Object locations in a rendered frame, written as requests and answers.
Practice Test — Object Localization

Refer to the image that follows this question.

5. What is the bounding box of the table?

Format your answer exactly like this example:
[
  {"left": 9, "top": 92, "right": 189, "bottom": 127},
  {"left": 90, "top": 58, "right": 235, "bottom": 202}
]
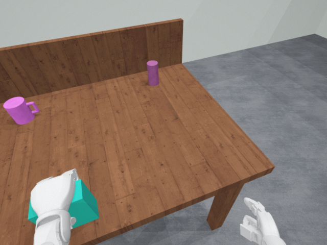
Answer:
[{"left": 0, "top": 18, "right": 275, "bottom": 245}]

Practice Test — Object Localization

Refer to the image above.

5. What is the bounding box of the sponge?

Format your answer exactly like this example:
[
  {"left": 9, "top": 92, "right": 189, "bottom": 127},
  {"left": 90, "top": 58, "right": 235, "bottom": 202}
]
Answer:
[{"left": 28, "top": 179, "right": 99, "bottom": 228}]

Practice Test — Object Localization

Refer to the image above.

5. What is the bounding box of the left robot hand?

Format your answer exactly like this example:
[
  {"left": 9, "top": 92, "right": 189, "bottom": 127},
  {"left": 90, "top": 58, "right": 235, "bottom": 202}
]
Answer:
[{"left": 31, "top": 169, "right": 79, "bottom": 229}]

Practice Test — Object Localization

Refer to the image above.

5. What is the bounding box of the right robot hand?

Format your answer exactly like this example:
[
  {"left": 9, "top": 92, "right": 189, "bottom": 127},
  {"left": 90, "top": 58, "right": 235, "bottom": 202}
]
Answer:
[{"left": 240, "top": 198, "right": 280, "bottom": 245}]

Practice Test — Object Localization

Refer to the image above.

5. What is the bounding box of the right robot forearm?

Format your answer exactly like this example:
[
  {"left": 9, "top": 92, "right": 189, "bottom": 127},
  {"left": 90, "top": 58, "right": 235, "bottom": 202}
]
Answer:
[{"left": 261, "top": 235, "right": 286, "bottom": 245}]

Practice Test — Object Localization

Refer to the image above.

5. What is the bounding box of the left robot forearm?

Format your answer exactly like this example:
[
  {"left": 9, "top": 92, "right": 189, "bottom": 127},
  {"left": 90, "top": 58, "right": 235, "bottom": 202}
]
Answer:
[{"left": 34, "top": 210, "right": 71, "bottom": 245}]

